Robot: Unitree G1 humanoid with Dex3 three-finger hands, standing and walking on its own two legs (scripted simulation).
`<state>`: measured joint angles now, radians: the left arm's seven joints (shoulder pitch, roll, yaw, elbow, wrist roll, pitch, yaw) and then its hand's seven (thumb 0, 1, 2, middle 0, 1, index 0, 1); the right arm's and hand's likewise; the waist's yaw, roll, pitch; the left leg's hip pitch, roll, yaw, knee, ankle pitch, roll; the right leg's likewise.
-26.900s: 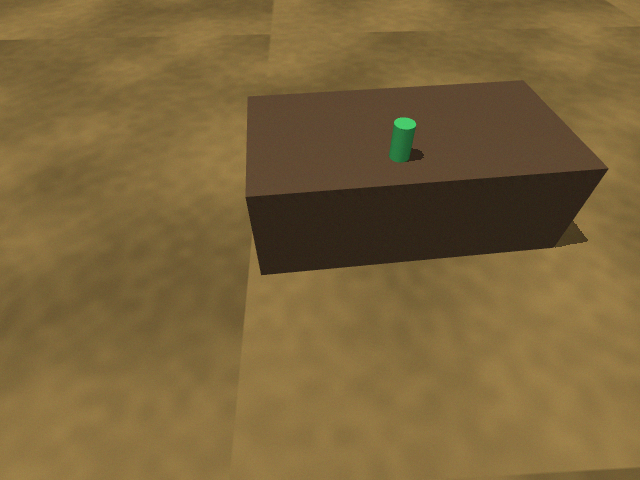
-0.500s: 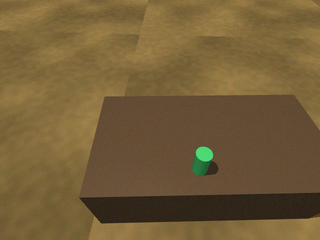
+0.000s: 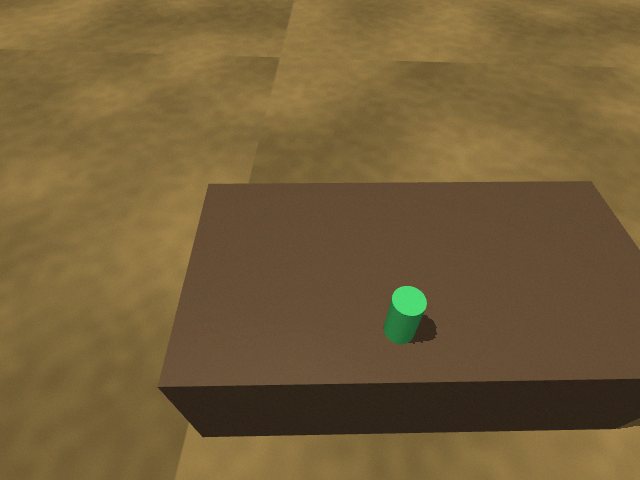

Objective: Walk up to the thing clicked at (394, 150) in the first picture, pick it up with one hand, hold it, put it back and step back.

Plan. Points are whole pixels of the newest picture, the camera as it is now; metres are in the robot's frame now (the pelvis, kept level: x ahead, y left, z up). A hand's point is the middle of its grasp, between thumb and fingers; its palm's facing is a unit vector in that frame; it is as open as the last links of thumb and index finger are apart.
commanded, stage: step back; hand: right
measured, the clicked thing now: (403, 316) +0.49 -0.16 -0.29
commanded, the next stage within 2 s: none
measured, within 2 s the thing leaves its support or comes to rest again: neither
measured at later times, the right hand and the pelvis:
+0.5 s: hand out of the picture -0.02 -0.27 -0.18, palm faces -0.11 +0.91 -0.41, open 7.3 cm; pelvis -0.10 +0.00 -0.03, yaw +3 degrees
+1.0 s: hand out of the picture -0.10 -0.27 -0.17, palm faces +0.00 +0.93 -0.35, open 7.3 cm; pelvis -0.21 -0.01 -0.02, yaw -2 degrees
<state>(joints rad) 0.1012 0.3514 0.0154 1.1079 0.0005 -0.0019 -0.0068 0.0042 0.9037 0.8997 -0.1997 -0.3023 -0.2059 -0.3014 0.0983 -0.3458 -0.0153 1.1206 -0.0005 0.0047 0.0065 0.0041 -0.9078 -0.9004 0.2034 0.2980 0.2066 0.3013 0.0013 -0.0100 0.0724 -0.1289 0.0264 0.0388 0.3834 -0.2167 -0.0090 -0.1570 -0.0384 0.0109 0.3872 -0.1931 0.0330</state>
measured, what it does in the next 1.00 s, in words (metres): walks backwards: left foot, then right foot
